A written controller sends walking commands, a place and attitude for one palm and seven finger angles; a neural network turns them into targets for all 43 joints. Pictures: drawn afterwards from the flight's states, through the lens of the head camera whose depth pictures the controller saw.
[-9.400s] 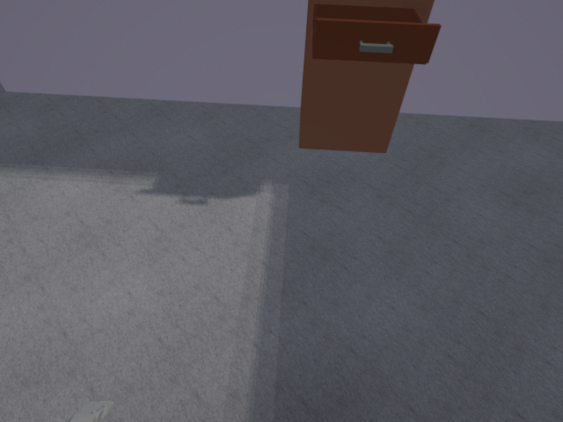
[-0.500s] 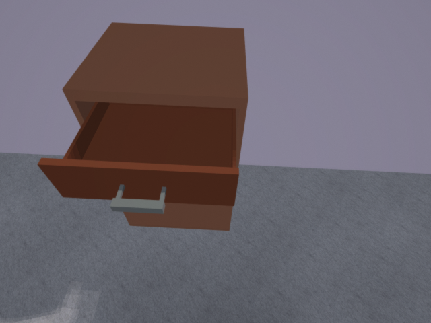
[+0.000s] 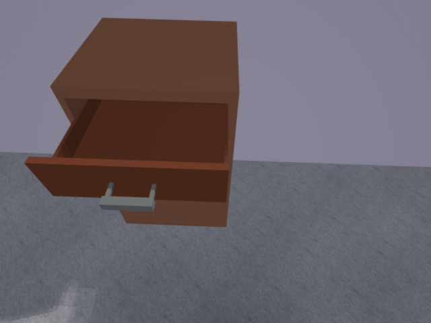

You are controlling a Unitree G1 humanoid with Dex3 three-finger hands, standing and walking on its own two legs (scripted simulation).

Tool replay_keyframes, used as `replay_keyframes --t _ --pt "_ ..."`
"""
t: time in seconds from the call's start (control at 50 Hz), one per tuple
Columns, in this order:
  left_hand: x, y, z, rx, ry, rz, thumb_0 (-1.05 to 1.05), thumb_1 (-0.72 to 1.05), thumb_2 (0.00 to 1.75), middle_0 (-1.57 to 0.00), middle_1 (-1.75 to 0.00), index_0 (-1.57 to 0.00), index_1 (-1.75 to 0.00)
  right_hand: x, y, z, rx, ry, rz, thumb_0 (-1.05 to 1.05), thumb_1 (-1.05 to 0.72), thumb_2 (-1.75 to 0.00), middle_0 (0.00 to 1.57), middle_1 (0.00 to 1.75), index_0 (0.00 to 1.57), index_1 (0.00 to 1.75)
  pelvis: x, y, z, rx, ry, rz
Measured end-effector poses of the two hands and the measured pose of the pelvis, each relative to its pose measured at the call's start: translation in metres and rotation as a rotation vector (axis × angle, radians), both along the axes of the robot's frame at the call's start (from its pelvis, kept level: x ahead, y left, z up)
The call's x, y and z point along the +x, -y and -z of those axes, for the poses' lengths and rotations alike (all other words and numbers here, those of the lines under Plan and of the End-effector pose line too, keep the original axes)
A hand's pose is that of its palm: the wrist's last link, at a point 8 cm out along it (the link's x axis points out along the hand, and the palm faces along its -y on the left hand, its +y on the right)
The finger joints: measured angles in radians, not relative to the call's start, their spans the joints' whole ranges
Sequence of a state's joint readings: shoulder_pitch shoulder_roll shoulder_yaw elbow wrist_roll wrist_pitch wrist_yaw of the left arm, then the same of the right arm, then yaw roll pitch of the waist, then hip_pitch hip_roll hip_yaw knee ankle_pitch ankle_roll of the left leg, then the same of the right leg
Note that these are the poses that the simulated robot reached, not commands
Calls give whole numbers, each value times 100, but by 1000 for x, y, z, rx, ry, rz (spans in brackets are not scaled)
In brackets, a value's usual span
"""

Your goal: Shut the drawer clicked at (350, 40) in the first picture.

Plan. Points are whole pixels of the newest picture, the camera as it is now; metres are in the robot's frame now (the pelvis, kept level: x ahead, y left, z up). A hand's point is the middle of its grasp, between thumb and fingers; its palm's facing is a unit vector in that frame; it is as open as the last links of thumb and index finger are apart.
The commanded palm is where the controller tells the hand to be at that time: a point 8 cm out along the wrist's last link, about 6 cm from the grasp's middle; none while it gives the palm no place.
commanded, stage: look again from close up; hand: left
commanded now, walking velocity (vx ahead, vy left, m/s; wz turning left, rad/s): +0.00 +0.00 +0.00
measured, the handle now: (130, 195) +0.39 +0.23 -0.06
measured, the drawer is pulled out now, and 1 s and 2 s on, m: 0.23 0.23 0.23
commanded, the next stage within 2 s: shuffle to correct the standing spot in 0.44 s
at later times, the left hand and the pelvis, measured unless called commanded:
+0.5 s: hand out of the picture +0.04 +0.22 -0.17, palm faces +0.00 -0.97 -0.24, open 7.4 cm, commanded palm none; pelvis -0.01 +0.02 +0.00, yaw -1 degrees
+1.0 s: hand out of the picture +0.02 +0.19 -0.18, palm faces +0.05 -0.98 -0.21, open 7.4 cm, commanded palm none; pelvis +0.04 +0.02 +0.00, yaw +0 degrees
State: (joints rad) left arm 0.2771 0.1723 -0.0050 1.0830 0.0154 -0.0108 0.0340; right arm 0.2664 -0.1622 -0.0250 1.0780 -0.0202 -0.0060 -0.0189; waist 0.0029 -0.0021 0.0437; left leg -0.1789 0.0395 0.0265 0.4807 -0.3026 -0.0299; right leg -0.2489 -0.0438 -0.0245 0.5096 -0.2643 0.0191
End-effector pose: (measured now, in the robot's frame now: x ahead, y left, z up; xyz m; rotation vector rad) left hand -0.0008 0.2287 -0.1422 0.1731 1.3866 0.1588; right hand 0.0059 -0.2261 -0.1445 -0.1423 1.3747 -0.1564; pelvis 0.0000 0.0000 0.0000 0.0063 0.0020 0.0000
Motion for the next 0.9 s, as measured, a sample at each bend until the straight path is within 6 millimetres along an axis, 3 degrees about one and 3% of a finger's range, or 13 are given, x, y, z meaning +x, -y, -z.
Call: replay_keyframes --t 0.16,0.34,0.46,0.64,0.8,0.9 --pt "17 -17 2 31 56 9 0 91 90 -20 -30 -21 -30 34 12 -4 -49 97 -22 1 -91 -90 19 29 20 30 5 -6 5 -8 5 -2" --pt "39 -29 -1 35 137 30 0 91 90 -20 -30 -20 -30 54 -7 -7 -26 164 -52 1 -91 -90 19 29 20 30 -2 -16 4 -7 30 6" --pt "35 -35 -4 33 127 40 0 91 90 -20 -30 -21 -30 44 -18 -6 -9 148 -45 0 -92 -90 20 29 20 30 -8 -22 2 -4 29 11" --pt "12 -38 -2 26 56 33 0 91 90 -20 -30 -20 -30 7 -21 -2 -4 45 -25 0 -91 -90 20 29 20 30 -10 -27 1 0 30 14" --pt "1 -29 -3 25 -22 12 0 91 90 -20 -30 -20 -30 -18 -16 6 19 -70 14 1 -91 -90 20 29 20 30 14 -18 3 2 18 16" --pt "3 -20 1 13 -52 -31 0 91 90 -20 -30 -20 -30 -10 -14 10 14 -118 7 1 -91 -90 20 29 20 30 32 -16 7 -12 2 0"
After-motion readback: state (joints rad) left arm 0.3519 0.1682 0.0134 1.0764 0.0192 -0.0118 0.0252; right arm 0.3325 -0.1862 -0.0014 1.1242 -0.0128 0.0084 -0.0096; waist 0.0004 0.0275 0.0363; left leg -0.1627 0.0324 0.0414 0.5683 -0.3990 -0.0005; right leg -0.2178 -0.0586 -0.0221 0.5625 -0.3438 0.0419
